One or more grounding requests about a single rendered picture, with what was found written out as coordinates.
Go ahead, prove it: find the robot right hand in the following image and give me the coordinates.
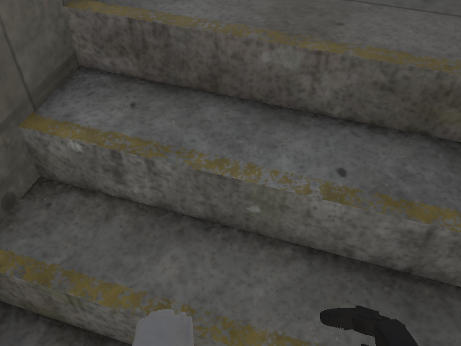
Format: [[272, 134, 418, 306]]
[[320, 306, 418, 346]]

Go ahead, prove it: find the left robot thigh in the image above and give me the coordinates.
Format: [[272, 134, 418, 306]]
[[132, 310, 194, 346]]

